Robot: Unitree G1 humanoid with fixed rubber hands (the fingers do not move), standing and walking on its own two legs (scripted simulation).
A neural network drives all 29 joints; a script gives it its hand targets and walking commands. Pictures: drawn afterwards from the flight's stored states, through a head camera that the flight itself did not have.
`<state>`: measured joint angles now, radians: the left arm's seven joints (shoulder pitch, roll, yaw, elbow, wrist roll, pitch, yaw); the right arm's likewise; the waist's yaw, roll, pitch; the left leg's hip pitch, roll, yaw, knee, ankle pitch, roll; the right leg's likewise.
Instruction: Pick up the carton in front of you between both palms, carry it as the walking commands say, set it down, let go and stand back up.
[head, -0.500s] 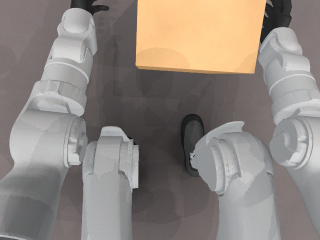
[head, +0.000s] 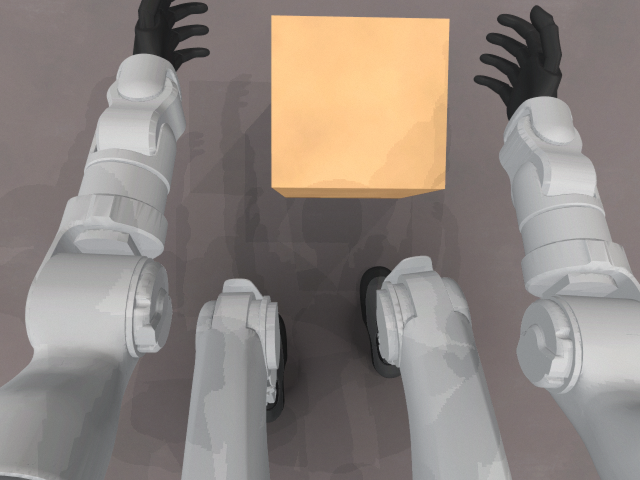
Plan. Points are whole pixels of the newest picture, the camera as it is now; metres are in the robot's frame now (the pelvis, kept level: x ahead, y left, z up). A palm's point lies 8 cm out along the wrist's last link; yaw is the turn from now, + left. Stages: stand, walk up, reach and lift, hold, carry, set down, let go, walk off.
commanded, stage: set down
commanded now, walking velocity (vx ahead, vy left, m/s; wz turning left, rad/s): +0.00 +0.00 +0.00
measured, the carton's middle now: (349, 127) +0.51 -0.08 -0.31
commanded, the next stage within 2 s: let go in 0.66 s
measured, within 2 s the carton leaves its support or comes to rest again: neither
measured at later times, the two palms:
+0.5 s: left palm out of the picture +0.56 +0.14 +0.03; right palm out of the picture +0.48 -0.25 +0.03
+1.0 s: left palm out of the picture +0.46 +0.17 +0.15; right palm out of the picture +0.41 -0.26 +0.15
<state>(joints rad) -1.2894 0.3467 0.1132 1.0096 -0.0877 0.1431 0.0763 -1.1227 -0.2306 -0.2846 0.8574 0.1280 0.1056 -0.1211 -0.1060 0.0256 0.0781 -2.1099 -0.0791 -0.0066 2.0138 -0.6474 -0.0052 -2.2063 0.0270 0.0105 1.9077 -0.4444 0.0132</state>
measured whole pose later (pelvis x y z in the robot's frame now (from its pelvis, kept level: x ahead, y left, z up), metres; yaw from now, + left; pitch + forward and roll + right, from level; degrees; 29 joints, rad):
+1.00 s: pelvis +0.07 -0.01 +0.26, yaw +1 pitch +36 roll +1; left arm -0.58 0.16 0.21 0.66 0.09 0.11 0.06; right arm -0.48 -0.19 -0.23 0.60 -0.06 0.09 0.07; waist -0.07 0.00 -0.08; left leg -1.20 -0.06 -0.06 0.94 -0.38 -0.02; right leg -1.28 0.02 0.01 0.91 -0.26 -0.02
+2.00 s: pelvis +0.13 +0.01 +0.34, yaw -2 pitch -4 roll -1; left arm 0.22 0.20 0.03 0.45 0.00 0.10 -0.03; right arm 0.22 -0.23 -0.04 0.38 -0.03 0.21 0.04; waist 0.00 0.02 0.09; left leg -0.06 -0.03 -0.05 0.49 -0.35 0.02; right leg -0.15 0.03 0.04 0.47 -0.24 0.00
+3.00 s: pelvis +0.13 -0.02 +0.34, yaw +0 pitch -2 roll +0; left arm 0.13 0.35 0.03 0.94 0.02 -0.01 0.01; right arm 0.19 -0.38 -0.01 0.88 -0.03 -0.01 -0.03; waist 0.01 0.03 0.02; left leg -0.07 -0.01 -0.09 0.40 -0.29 -0.01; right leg -0.17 0.04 0.00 0.42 -0.22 -0.03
